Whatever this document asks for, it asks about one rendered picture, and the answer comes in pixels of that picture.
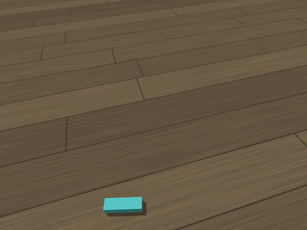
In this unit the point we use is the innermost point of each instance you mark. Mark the carton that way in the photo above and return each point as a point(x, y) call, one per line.
point(123, 205)

